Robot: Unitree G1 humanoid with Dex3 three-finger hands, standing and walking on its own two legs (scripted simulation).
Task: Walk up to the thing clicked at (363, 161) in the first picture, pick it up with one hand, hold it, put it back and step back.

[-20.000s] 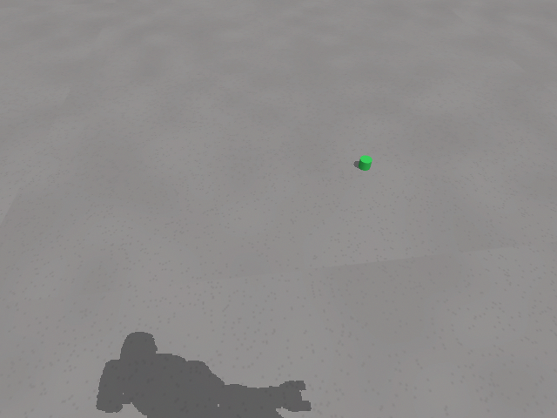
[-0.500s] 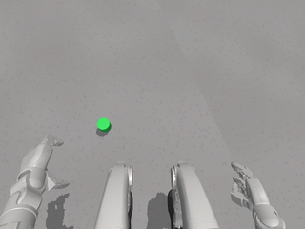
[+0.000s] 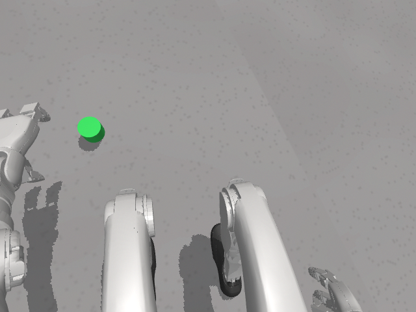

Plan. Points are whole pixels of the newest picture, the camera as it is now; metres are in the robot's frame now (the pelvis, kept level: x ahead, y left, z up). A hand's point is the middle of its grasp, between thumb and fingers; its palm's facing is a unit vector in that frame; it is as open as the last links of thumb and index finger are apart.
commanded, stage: rise first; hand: left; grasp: from above
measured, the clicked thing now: (91, 130) +0.54 +0.27 -0.37
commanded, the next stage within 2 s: none
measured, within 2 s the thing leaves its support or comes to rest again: neither
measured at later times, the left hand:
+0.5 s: hand (47, 136) +0.47 +0.33 -0.21, palm faces -0.45 -0.05 -0.89, open 13.2 cm
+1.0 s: hand (57, 130) +0.49 +0.32 -0.24, palm faces -0.46 -0.07 -0.89, open 14.1 cm
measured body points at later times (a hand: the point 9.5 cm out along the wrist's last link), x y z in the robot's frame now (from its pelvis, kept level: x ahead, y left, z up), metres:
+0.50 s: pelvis +0.01 +0.01 -0.04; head +0.26 +0.08 +0.33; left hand +0.49 +0.33 -0.16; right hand +0.06 -0.27 -0.15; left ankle +0.09 +0.12 -0.36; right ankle +0.10 -0.12 -0.36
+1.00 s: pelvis +0.01 +0.01 -0.06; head +0.28 +0.08 +0.30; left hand +0.51 +0.32 -0.19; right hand +0.05 -0.27 -0.15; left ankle +0.09 +0.12 -0.36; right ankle +0.10 -0.12 -0.36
